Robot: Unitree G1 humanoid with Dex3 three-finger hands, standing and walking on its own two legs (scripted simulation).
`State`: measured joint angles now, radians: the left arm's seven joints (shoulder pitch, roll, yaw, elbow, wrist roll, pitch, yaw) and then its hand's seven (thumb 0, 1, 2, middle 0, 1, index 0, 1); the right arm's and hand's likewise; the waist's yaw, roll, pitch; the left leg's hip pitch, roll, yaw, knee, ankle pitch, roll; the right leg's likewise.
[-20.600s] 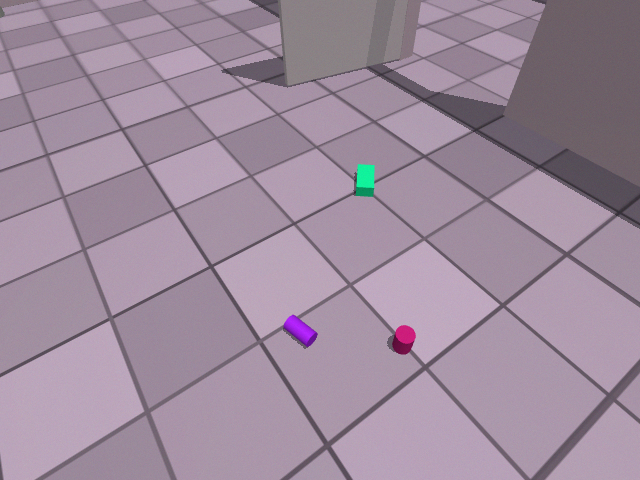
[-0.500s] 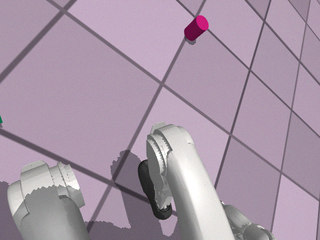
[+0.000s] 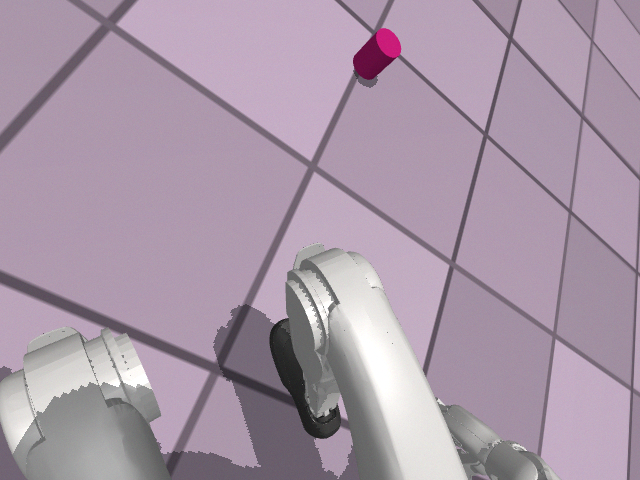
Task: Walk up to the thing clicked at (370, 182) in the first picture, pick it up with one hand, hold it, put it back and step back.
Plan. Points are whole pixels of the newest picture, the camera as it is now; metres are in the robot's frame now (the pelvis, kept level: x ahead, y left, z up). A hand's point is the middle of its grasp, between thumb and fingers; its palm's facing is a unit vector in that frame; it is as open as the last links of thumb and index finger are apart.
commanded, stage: close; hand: left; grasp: from above
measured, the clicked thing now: out of the picture +0.44 +0.35 -0.26
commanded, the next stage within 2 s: settle in 1.28 s
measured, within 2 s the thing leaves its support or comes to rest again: leaves its support in 1.74 s
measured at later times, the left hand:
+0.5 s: hand out of the picture +0.43 +0.34 -0.24, palm faces -0.44 -0.17 -0.88, open 11.3 cm
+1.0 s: hand out of the picture +0.43 +0.34 -0.23, palm faces -0.43 -0.16 -0.89, open 10.9 cm
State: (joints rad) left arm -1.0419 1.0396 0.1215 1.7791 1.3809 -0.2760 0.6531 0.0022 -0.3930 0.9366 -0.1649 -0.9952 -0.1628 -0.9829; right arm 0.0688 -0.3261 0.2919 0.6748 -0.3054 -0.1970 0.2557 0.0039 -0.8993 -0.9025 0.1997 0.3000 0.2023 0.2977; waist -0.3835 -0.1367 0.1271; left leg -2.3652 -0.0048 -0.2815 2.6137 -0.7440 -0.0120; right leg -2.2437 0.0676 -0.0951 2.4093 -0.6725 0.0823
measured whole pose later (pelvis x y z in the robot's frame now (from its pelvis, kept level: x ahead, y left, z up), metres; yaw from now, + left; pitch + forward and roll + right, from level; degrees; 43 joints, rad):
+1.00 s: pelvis +0.00 +0.00 +0.00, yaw +0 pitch +27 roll -15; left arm -1.05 1.05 0.12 1.77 1.35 -0.29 0.63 0.00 -0.06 0.53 -0.52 -0.70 -0.57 -0.62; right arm 0.08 -0.34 0.30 0.66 -0.30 -0.20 0.24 0.00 -0.90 -0.90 0.20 0.30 0.20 0.30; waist -0.38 -0.14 0.14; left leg -2.36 0.00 -0.28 2.60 -0.74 -0.02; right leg -2.24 0.06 -0.10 2.40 -0.66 0.09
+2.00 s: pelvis +0.00 +0.00 +0.02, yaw +3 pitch +33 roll -14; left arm -0.91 0.87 0.11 1.38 1.28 -0.22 0.39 -0.02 -0.09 0.50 -0.65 -0.55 -0.67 -0.51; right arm 0.12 -0.32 0.13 0.68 -0.20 -0.11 0.24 0.01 -0.91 -0.90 0.20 0.30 0.20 0.30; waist -0.27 -0.04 -0.01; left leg -2.38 -0.02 -0.23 2.52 -0.73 -0.01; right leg -2.26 0.02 -0.07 2.36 -0.69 0.07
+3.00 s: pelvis -0.01 -0.01 +0.12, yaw +9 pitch +35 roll -8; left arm -0.68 0.71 0.05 0.93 1.10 -0.19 0.06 -0.02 -0.10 0.53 -0.66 -0.55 -0.67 -0.54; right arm 0.18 -0.28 0.00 0.63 -0.05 0.05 0.11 0.01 -0.91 -0.90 0.20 0.30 0.20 0.30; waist -0.16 0.03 -0.15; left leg -2.12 -0.01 -0.12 2.17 -0.67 0.00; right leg -2.04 -0.02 -0.01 2.08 -0.65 0.07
